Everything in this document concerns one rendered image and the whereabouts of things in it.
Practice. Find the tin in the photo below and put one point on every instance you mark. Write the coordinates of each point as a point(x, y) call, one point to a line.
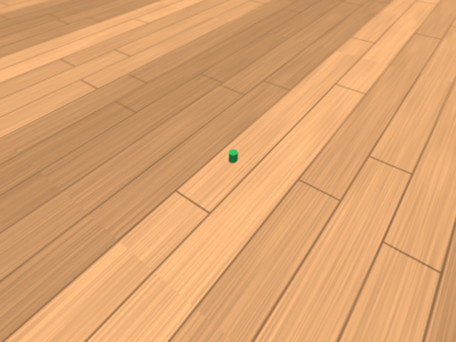
point(232, 155)

